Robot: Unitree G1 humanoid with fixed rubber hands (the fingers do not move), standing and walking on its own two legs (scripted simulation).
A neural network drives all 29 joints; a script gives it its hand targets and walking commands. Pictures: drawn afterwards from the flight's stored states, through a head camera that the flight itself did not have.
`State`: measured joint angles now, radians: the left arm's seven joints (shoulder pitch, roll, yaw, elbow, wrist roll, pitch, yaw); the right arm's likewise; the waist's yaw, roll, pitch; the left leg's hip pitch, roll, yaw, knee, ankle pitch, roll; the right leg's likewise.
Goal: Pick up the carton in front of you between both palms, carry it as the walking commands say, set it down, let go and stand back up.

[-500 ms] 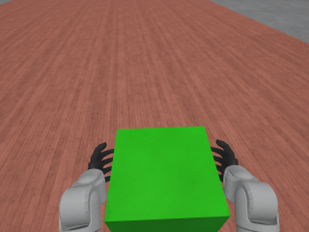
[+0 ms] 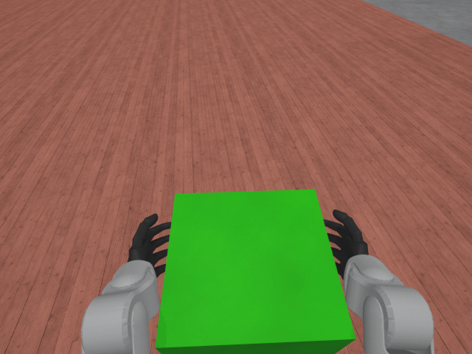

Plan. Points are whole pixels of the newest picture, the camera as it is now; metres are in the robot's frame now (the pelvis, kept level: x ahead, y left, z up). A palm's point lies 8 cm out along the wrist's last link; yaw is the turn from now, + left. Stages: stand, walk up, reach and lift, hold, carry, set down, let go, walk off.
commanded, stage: carry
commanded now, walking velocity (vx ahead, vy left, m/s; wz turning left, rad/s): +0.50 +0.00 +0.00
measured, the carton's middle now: (247, 288) +0.23 +0.00 +0.04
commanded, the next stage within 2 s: none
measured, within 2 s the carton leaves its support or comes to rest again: neither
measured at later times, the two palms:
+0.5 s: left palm (174, 133) +0.56 +0.14 +0.13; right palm (307, 131) +0.56 -0.16 +0.12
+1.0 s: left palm (182, 79) +0.85 +0.16 +0.13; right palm (281, 76) +0.85 -0.14 +0.13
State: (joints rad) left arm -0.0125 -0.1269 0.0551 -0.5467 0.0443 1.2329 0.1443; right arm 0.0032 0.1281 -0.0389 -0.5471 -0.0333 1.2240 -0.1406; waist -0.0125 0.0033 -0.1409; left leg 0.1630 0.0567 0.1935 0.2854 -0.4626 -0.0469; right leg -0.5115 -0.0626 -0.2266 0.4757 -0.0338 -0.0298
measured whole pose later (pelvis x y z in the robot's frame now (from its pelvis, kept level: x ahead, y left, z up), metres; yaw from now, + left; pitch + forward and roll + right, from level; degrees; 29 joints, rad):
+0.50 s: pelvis +0.33 +0.00 +0.02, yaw -1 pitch +3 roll +1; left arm 0.02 -0.13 0.05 -0.55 0.03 1.19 0.13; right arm 0.03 0.13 -0.03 -0.59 -0.04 1.22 -0.14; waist 0.01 0.01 -0.13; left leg -0.59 0.10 0.18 0.54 0.01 0.00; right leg 0.13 -0.02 -0.20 0.18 -0.36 0.01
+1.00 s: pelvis +0.61 +0.01 +0.02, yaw -1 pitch +2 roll +0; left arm -0.01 -0.13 0.05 -0.57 0.06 1.20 0.14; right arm 0.02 0.13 -0.03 -0.57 -0.04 1.18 -0.13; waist 0.01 -0.02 -0.10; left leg -0.10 0.03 0.20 0.42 -0.35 0.01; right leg -0.39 -0.07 -0.19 0.44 0.00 0.01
